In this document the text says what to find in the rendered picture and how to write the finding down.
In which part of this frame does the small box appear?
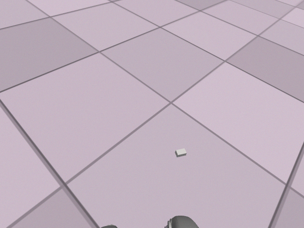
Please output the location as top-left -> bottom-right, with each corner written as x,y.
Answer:
175,148 -> 187,157

